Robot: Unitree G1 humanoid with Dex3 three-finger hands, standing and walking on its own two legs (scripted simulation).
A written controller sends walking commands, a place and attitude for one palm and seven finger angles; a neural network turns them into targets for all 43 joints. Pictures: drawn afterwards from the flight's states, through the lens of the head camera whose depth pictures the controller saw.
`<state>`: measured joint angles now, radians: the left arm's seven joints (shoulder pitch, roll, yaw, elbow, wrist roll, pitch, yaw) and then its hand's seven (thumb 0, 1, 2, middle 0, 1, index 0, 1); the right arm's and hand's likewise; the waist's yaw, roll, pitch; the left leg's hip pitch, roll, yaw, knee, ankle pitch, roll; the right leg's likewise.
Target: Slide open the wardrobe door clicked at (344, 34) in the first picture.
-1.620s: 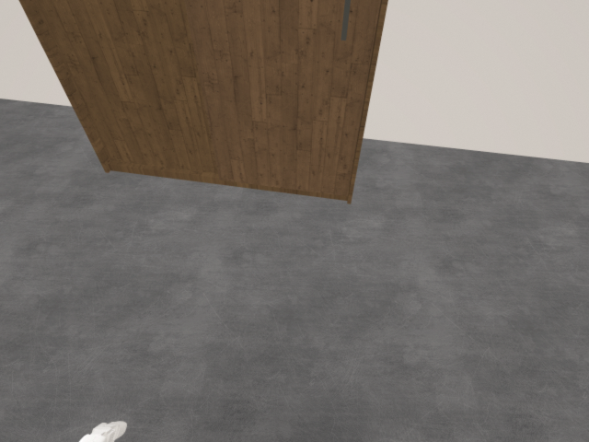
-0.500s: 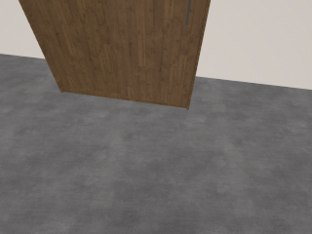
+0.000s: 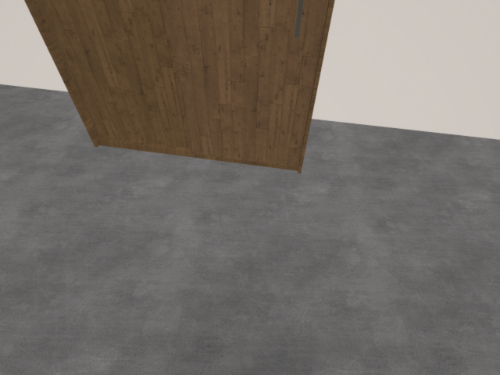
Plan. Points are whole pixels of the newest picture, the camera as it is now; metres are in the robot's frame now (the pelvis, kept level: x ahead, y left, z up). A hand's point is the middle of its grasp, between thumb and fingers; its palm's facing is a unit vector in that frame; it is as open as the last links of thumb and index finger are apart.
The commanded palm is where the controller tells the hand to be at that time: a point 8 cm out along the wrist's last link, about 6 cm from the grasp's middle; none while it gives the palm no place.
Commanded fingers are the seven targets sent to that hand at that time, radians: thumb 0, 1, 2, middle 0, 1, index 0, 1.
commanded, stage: look at it before walking up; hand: right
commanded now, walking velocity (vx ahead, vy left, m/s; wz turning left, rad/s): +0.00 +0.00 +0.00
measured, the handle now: (300, 7) +1.29 -0.12 +0.10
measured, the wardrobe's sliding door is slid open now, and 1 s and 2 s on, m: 0.00 0.00 0.00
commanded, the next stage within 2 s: walk to a spot facing it in 0.22 s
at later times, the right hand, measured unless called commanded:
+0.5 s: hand out of the picture +0.06 -0.22 -0.17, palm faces -0.04 +0.96 -0.28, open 7.4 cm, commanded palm none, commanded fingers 0.00 -0.90 -0.90 0.20 0.30 0.20 0.30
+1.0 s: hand out of the picture +0.08 -0.16 -0.19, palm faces -0.06 +0.99 -0.13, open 7.4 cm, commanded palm none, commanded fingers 0.00 -0.90 -0.90 0.20 0.30 0.20 0.30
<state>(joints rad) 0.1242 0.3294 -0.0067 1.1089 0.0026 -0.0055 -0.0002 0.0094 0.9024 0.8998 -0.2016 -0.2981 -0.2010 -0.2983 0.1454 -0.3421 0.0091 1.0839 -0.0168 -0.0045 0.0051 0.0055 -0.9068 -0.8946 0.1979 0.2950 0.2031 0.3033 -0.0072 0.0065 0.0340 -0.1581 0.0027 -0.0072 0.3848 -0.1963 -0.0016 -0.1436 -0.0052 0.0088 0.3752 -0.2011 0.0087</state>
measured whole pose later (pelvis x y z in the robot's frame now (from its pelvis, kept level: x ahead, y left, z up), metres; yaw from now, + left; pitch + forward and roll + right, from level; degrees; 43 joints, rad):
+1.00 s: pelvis +0.19 +0.00 -0.02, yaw +9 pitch +0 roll +0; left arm 0.12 0.15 0.04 0.98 0.00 -0.05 -0.02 0.01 0.91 0.90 -0.20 -0.30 -0.20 -0.30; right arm 0.52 -0.12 -0.03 1.16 -0.03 -0.05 -0.01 0.00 -0.91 -0.89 0.20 0.30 0.20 0.30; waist -0.03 0.03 0.06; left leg 0.07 -0.01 -0.09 0.41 -0.47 0.00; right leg -0.53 -0.07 -0.11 0.72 -0.21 -0.01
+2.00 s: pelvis +0.57 +0.07 -0.02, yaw +17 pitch -1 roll +2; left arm 0.21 0.15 0.03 1.00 0.02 -0.03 0.02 0.00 0.92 0.90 -0.20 -0.30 -0.20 -0.30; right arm 0.25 -0.20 -0.06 1.06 -0.02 0.01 -0.01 0.01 -0.91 -0.89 0.19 0.29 0.20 0.30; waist 0.00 0.03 0.05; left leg -0.36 0.04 0.07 1.08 -0.50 -0.04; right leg -0.35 -0.03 -0.10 0.59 -0.23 -0.06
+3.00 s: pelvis +0.63 +0.10 +0.00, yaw -5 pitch -1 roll +0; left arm 0.30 0.17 0.03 1.04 0.02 -0.02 0.02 0.00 0.93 0.90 -0.20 -0.30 -0.20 -0.30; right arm 0.26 -0.22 -0.05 1.04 -0.03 0.02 0.02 0.01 -0.91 -0.90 0.19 0.29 0.20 0.30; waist -0.01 0.02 0.03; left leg -0.42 0.10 0.07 0.82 -0.34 -0.05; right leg -0.06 0.01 -0.04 0.36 -0.28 -0.03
